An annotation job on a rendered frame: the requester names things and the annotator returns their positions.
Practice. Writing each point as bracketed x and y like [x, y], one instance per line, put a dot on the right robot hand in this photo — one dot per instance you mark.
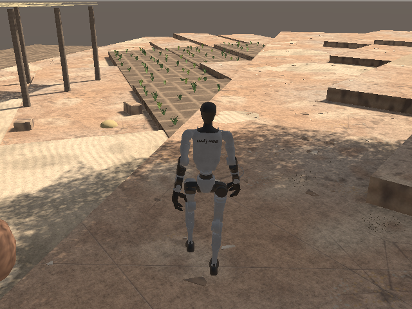
[235, 187]

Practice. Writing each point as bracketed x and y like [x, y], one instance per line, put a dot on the right robot forearm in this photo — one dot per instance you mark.
[234, 172]

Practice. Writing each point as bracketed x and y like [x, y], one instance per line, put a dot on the left robot hand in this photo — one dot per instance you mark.
[175, 200]

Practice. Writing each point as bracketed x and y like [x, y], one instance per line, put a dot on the right robot upper arm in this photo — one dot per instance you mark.
[230, 149]

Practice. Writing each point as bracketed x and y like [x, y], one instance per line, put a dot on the robot head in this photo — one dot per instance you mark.
[208, 112]

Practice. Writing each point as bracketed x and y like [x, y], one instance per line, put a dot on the robot left thigh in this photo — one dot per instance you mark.
[190, 187]

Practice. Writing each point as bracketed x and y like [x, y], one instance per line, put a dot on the left robot upper arm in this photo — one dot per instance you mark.
[185, 146]

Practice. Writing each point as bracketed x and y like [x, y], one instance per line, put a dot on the left robot forearm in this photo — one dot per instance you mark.
[179, 177]

